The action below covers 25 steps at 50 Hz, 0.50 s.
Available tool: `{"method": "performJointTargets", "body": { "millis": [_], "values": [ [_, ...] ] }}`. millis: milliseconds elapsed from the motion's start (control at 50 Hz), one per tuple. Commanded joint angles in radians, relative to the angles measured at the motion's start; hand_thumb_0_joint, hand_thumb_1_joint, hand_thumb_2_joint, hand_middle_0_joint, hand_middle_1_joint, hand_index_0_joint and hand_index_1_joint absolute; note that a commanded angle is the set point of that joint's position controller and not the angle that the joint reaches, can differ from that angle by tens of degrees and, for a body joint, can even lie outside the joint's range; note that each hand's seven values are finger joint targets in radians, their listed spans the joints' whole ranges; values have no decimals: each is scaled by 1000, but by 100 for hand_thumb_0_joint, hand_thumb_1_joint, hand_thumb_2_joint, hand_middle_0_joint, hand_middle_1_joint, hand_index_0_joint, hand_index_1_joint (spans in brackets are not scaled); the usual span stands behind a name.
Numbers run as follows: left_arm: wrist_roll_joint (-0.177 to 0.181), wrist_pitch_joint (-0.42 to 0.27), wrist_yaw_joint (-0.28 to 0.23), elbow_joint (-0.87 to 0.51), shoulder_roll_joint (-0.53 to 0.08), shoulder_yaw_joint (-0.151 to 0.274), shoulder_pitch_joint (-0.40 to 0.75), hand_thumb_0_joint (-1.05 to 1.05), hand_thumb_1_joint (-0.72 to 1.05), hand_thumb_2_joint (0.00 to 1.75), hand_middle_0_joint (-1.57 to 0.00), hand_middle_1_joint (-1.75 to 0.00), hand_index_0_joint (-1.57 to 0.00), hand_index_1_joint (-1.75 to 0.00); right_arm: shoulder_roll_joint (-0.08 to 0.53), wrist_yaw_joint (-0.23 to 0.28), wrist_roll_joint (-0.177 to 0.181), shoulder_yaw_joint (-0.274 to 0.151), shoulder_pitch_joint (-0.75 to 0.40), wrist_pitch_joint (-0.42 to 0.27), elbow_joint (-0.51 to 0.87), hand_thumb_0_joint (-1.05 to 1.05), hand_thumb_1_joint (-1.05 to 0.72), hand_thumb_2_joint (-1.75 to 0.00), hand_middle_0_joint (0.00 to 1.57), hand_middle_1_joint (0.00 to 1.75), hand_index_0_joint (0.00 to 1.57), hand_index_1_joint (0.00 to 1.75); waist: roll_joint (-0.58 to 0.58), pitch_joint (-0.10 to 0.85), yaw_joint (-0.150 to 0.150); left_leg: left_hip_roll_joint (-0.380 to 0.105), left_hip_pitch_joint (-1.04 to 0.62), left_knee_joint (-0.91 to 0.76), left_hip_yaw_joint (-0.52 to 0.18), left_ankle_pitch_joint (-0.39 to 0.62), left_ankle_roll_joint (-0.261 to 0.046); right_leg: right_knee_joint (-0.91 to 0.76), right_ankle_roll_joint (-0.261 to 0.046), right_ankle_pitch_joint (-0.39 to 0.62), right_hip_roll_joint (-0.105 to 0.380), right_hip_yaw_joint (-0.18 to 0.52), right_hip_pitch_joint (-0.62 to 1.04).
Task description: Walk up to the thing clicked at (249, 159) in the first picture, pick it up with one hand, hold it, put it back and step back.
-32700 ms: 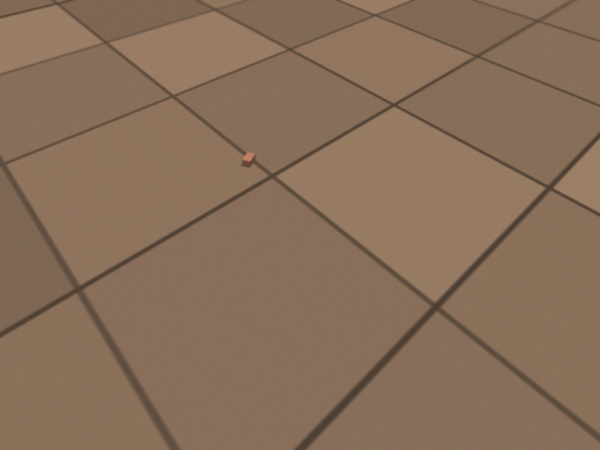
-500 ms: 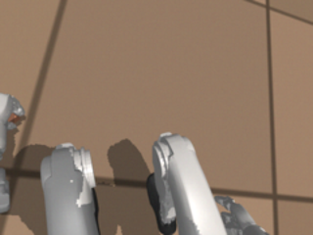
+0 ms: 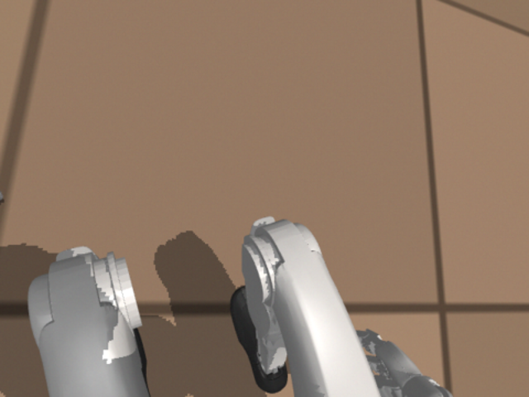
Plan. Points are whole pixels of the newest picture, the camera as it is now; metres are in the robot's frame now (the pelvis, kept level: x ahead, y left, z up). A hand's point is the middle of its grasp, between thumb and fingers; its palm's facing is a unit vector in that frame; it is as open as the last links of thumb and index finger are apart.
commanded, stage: rest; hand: left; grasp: from above
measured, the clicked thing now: out of the picture +0.40 +0.36 -0.25
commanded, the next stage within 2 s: open in 1.00 s
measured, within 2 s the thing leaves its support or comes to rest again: rests again in 0.40 s
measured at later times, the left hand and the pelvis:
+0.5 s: hand out of the picture +0.39 +0.34 -0.24, palm faces -0.41 -0.20 -0.89, open 5.0 cm; pelvis +0.00 +0.00 -0.01, yaw -2 degrees
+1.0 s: hand out of the picture +0.39 +0.34 -0.25, palm faces -0.42 -0.20 -0.89, open 4.9 cm; pelvis +0.00 +0.01 +0.00, yaw -3 degrees
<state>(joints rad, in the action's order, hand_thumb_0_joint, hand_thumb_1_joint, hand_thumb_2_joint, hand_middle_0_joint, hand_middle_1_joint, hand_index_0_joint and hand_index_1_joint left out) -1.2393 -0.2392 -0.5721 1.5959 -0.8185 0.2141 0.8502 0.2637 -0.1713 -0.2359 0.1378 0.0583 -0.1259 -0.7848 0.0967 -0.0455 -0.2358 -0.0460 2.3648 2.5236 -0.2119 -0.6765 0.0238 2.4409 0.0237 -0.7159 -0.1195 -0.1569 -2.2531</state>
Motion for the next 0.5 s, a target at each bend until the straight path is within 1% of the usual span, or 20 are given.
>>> {"method": "performJointTargets", "body": {
  "millis": [0,40,60,100,120,140,160,180,200,220,280,300,320,340,360,380,400,420,460,480],
  "values": [
    [8,-15,-52,-88,-291,36,210,0,96,13,-128,-16,-133,-11,284,3,-8,-60,170,-19,12,0,-90,-90,20,30,20,30,-364,633,9,-3,-471,-228,96,139,-40,-252,-51,221,-20,-79,316],
    [-5,-23,-58,-88,-283,20,224,0,99,12,-129,-18,-134,-12,288,-3,-15,-58,158,-29,20,0,-90,-90,20,30,20,30,-399,607,-1,-4,-484,-223,96,136,-34,-237,-56,217,-18,-91,285],
    [-8,-22,-66,-79,-304,47,201,0,100,14,-130,-17,-136,-12,283,-5,-21,-45,171,-29,8,0,-90,-90,20,30,20,30,-389,619,2,-4,-502,-225,93,162,-34,-233,-51,244,-19,-98,305],
    [-8,-30,-77,-84,-297,28,227,0,101,13,-131,-16,-136,-11,291,-12,-22,-50,160,-36,12,0,-90,-90,20,30,20,30,-397,623,-9,-8,-485,-214,91,155,-35,-232,-52,245,-23,-86,315],
    [-9,-29,-85,-81,-317,50,210,0,102,14,-131,-18,-137,-12,301,-11,-26,-46,164,-37,13,0,-90,-90,20,30,20,30,-397,624,-5,-7,-486,-213,90,162,-36,-238,-49,252,-24,-94,318],
    [-3,-25,-89,-79,-287,25,201,0,101,15,-131,-17,-136,-12,289,-14,-23,-43,146,-42,21,0,-90,-90,20,30,20,30,-400,627,3,-10,-489,-207,91,171,-36,-235,-48,264,-26,-86,323],
    [-9,-25,-98,-76,-322,53,199,0,101,15,-133,-16,-137,-11,294,-15,-31,-37,161,-41,3,0,-90,-90,20,30,20,30,-408,636,-2,-9,-493,-208,92,178,-36,-233,-47,270,-25,-93,331],
    [-10,-24,-98,-63,-291,26,205,0,103,15,-133,-17,-138,-12,296,-19,-33,-40,154,-47,10,0,-90,-90,20,30,20,30,-413,614,-12,-10,-493,-203,89,173,-34,-224,-48,266,-24,-96,309],
    [-6,-23,-101,-55,-303,33,210,0,104,15,-133,-18,-138,-12,297,-21,-37,-35,157,-50,4,0,-90,-90,20,30,20,30,-411,599,-18,-11,-480,-206,85,161,-34,-224,-48,257,-25,-103,305],
    [-5,-23,-104,-67,-294,22,210,0,104,14,-132,-17,-138,-12,300,-23,-36,-36,152,-52,12,0,-90,-90,20,30,20,30,-423,605,-9,-11,-489,-211,86,165,-34,-230,-48,261,-25,-99,313],
    [-3,-21,-116,-45,-327,44,205,0,105,15,-134,-17,-139,-12,303,-29,-40,-23,154,-60,7,0,-90,-90,20,30,20,30,-404,590,-20,-13,-474,-199,81,163,-36,-229,-45,265,-26,-104,320],
    [-2,-20,-116,-40,-310,23,205,0,105,16,-135,-17,-140,-12,304,-32,-41,-29,141,-61,13,0,-90,-90,20,30,20,30,-412,587,-16,-15,-468,-202,81,149,-36,-229,-48,250,-28,-94,323],
    [-3,-17,-118,-34,-317,32,209,0,105,15,-134,-18,-140,-13,304,-35,-45,-21,147,-66,9,0,-90,-90,20,30,20,30,-404,570,-27,-13,-473,-200,79,144,-34,-227,-47,245,-24,-110,305],
    [-2,-17,-116,-37,-305,14,210,0,105,15,-134,-17,-140,-12,310,-36,-42,-29,140,-68,12,0,-90,-90,20,30,20,30,-416,573,-20,-15,-474,-206,77,135,-33,-229,-49,233,-28,-103,307],
    [6,-18,-119,-31,-316,24,208,0,105,15,-134,-18,-139,-13,312,-37,-43,-25,134,-71,13,0,-90,-90,20,30,20,30,-409,575,-21,-15,-467,-208,74,131,-34,-232,-49,230,-29,-103,313],
    [6,-19,-120,-32,-309,15,216,0,105,13,-133,-17,-139,-12,319,-39,-41,-27,136,-75,18,0,-90,-90,20,30,20,30,-407,567,-29,-13,-477,-211,70,125,-32,-226,-49,222,-25,-117,293],
    [0,-17,-117,-36,-304,3,210,0,105,12,-132,-18,-138,-12,317,-42,-42,-25,134,-78,19,0,-90,-90,20,30,20,30,-421,572,-27,-18,-494,-208,70,146,-31,-224,-49,246,-27,-113,309],
    [2,-18,-127,-44,-342,41,195,0,105,12,-133,-17,-138,-11,321,-40,-48,-19,145,-75,9,0,-90,-90,20,30,20,30,-427,603,-18,-16,-505,-210,71,175,-31,-228,-46,274,-29,-115,339],
    [-1,-15,-125,-18,-301,3,197,0,105,12,-134,-17,-140,-12,312,-48,-51,-13,140,-79,15,0,-90,-90,20,30,20,30,-421,593,-37,-19,-502,-195,72,197,-32,-216,-44,306,-32,-111,353],
    [3,-16,-132,-19,-324,20,213,0,105,14,-134,-17,-140,-12,311,-52,-52,-4,146,-82,12,0,-90,-90,20,30,20,30,-413,583,-42,-21,-492,-193,68,195,-33,-220,-40,306,-30,-117,347]
  ]
}}
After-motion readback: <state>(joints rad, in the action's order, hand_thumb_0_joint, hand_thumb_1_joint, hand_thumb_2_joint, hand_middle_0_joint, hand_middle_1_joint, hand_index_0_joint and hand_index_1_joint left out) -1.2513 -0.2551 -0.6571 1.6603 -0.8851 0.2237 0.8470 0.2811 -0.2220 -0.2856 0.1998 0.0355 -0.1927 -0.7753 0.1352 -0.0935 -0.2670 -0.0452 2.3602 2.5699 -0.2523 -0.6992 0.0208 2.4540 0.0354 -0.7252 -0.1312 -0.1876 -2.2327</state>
